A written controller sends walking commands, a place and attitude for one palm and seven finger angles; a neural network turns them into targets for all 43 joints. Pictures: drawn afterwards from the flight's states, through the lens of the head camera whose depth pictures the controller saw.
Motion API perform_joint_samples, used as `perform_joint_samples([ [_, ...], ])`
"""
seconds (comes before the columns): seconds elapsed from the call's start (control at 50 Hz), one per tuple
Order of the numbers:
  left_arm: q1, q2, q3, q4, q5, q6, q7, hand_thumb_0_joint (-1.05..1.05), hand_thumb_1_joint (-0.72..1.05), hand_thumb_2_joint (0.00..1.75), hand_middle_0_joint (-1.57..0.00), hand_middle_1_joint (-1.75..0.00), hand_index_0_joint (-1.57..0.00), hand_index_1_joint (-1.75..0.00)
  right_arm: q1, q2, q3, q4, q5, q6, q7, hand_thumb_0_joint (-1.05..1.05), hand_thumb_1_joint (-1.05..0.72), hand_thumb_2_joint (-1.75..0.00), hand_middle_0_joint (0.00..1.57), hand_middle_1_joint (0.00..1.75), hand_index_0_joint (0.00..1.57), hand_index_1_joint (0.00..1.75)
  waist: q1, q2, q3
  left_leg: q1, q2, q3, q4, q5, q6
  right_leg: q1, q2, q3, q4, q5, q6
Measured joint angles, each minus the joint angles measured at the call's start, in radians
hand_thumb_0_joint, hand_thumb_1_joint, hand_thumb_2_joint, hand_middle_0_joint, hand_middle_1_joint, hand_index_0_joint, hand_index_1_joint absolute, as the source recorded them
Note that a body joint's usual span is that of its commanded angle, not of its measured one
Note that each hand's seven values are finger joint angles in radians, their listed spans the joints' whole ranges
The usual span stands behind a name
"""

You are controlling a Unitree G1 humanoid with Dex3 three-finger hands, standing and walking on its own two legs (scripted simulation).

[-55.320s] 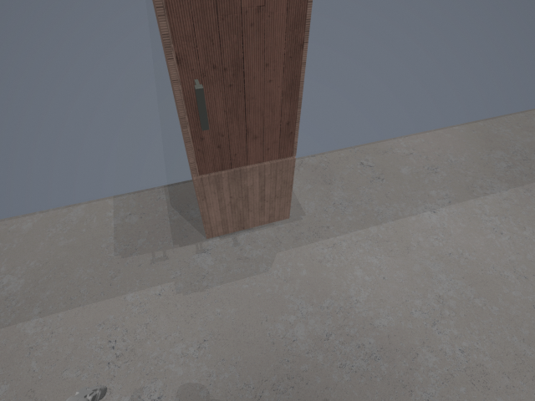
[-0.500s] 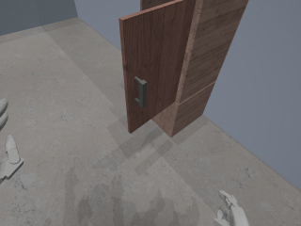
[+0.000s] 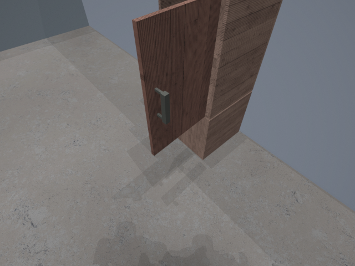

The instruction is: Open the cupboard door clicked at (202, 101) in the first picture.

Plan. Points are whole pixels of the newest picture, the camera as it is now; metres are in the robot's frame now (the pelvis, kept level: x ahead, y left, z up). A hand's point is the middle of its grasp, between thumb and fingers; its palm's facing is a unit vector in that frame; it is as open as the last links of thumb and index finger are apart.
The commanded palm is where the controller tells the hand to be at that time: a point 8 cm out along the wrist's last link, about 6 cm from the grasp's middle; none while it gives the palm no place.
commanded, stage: let the arm hang, fingers relaxed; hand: left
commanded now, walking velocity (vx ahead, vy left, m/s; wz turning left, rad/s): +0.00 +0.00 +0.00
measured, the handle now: (161, 106) +0.64 +0.08 -0.05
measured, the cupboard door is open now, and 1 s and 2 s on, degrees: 94 94 94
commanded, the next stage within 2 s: look to check the result in 0.84 s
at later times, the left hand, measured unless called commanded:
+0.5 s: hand out of the picture -0.03 +0.16 -0.17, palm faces +0.05 -0.98 -0.20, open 7.4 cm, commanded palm none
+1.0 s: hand out of the picture +0.01 +0.15 -0.17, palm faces +0.06 -0.98 -0.18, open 7.4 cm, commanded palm none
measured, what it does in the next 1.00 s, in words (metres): stands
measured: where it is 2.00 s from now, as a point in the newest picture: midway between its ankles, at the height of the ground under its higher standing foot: outside the picture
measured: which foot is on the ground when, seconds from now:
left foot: down 0.00-1.00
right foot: down 0.00-1.00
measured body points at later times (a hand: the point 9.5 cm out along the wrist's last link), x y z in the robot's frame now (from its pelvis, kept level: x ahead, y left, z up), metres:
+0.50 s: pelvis +0.00 -0.01 +0.01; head +0.02 -0.02 +0.46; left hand -0.03 +0.21 -0.15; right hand -0.02 -0.21 -0.16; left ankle +0.05 +0.10 -0.73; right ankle +0.01 -0.12 -0.73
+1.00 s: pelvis +0.02 -0.01 +0.01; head +0.04 -0.01 +0.46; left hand +0.01 +0.20 -0.15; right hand +0.01 -0.23 -0.16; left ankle +0.05 +0.10 -0.73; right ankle +0.01 -0.12 -0.73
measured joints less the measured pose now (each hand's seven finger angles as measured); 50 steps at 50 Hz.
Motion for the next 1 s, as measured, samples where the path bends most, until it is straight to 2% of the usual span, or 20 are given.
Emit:
perform_joint_samples([
  [0.04, 0.015, -0.031, 0.004, 0.092, -0.006, -0.004, 0.017, 0.01, 0.94, 0.90, -0.20, -0.30, -0.20, -0.30, 0.030, 0.019, 0.002, 0.041, 0.000, 0.010, -0.005, 0.01, -0.91, -0.90, 0.20, 0.30, 0.20, 0.30, 0.004, -0.022, 0.013, 0.008, 0.006, -0.006, -0.016, 0.009, -0.005, 0.013, 0.007, -0.006, -0.022, 0.010, -0.006],
  [0.1, 0.040, -0.019, 0.013, 0.187, -0.010, -0.017, 0.018, 0.00, 0.99, 0.90, -0.21, -0.30, -0.21, -0.30, 0.078, 0.049, 0.003, 0.107, 0.002, 0.022, -0.014, 0.01, -0.91, -0.90, 0.20, 0.30, 0.20, 0.30, 0.020, -0.038, 0.029, 0.018, 0.014, -0.020, -0.036, 0.022, -0.014, 0.034, 0.019, -0.020, -0.059, 0.027, -0.015],
  [0.2, 0.085, -0.013, 0.016, 0.291, -0.016, -0.030, 0.015, 0.00, 0.97, 0.90, -0.21, -0.30, -0.20, -0.30, 0.137, 0.085, -0.001, 0.187, 0.007, 0.033, -0.025, 0.01, -0.91, -0.90, 0.20, 0.30, 0.20, 0.30, 0.033, -0.022, 0.043, 0.033, 0.019, -0.032, -0.059, 0.033, -0.019, 0.061, 0.027, -0.032, -0.101, 0.044, -0.020],
  [0.34, 0.110, -0.031, 0.019, 0.347, -0.019, -0.035, 0.025, 0.01, 0.93, 0.90, -0.20, -0.30, -0.20, -0.30, 0.168, 0.128, -0.005, 0.225, 0.009, 0.031, -0.033, 0.01, -0.91, -0.90, 0.20, 0.30, 0.20, 0.30, 0.029, 0.006, 0.039, 0.048, 0.017, -0.027, -0.071, 0.036, -0.018, 0.071, 0.025, -0.028, -0.106, 0.045, -0.019],
  [0.52, 0.068, -0.073, 0.023, 0.325, -0.017, -0.046, 0.033, 0.00, 0.91, 0.90, -0.20, -0.30, -0.20, -0.30, 0.156, 0.169, -0.006, 0.225, 0.007, 0.020, -0.034, 0.01, -0.91, -0.90, 0.20, 0.30, 0.20, 0.30, 0.022, 0.011, 0.012, 0.055, 0.013, -0.017, -0.071, 0.030, -0.018, 0.065, 0.020, -0.018, -0.084, 0.031, -0.018],
  [0.62, 0.038, -0.090, 0.024, 0.308, -0.013, -0.053, 0.038, 0.01, 0.92, 0.90, -0.20, -0.30, -0.20, -0.30, 0.150, 0.173, -0.008, 0.230, 0.004, 0.015, -0.037, 0.01, -0.92, -0.90, 0.20, 0.30, 0.20, 0.30, 0.020, 0.001, 0.000, 0.063, 0.011, -0.017, -0.072, 0.026, -0.019, 0.071, 0.018, -0.018, -0.081, 0.024, -0.019],
  [1.0, 0.038, -0.073, 0.029, 0.322, -0.018, -0.057, 0.032, 0.00, 0.91, 0.90, -0.20, -0.30, -0.20, -0.30, 0.127, 0.146, -0.013, 0.229, 0.008, 0.006, -0.043, 0.00, -0.91, -0.90, 0.20, 0.30, 0.19, 0.30, 0.022, -0.008, 0.022, 0.089, 0.014, -0.019, -0.094, 0.021, -0.024, 0.103, 0.023, -0.020, -0.114, 0.024, -0.020],
])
